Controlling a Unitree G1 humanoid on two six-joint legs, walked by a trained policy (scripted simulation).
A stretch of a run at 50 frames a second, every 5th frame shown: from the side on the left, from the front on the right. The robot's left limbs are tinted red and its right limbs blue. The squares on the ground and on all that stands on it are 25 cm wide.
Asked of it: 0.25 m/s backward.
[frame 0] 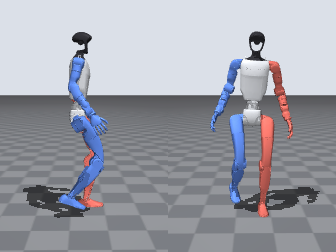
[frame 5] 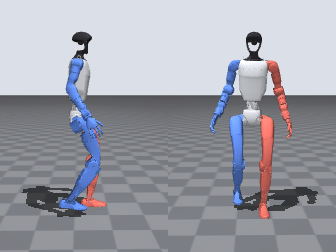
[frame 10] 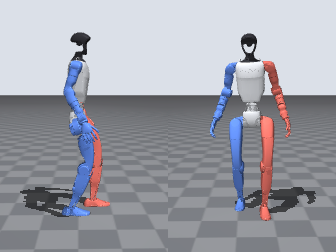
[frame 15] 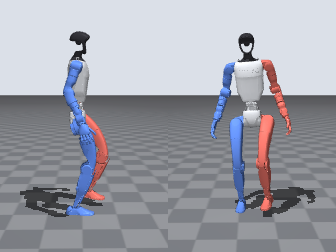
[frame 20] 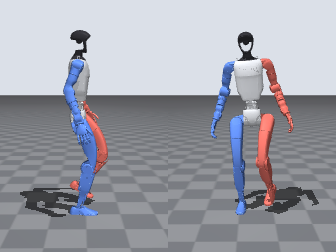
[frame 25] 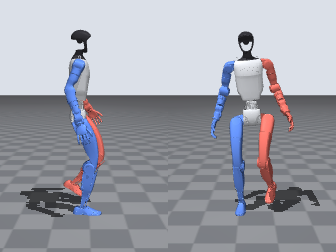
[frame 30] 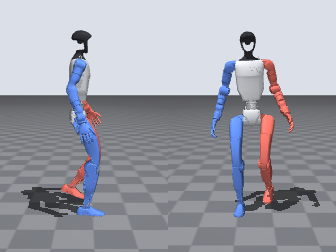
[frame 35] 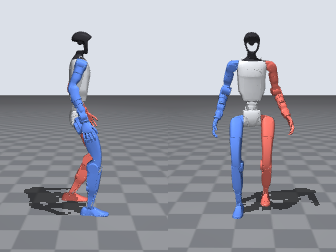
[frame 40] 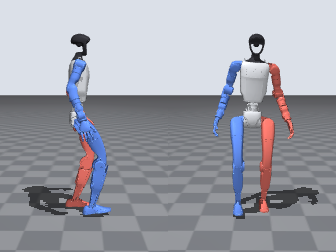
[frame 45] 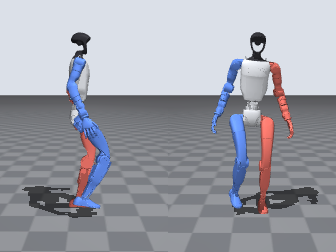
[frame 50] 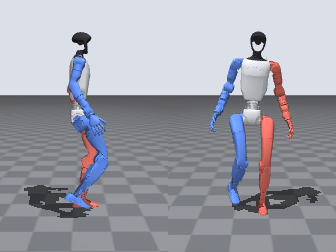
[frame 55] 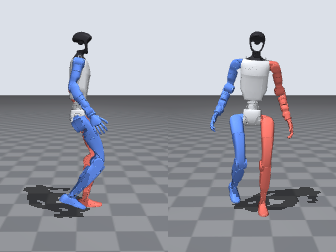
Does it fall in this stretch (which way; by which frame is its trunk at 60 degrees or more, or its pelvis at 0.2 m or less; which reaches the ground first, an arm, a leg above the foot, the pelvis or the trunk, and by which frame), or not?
no
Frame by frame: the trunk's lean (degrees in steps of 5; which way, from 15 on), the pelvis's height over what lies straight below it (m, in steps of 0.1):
0: 5, 0.8
5: 5, 0.8
10: 5, 0.8
15: 5, 0.8
20: 5, 0.8
25: 5, 0.8
30: 5, 0.8
35: 5, 0.8
40: 5, 0.8
45: 5, 0.8
50: 5, 0.8
55: 5, 0.8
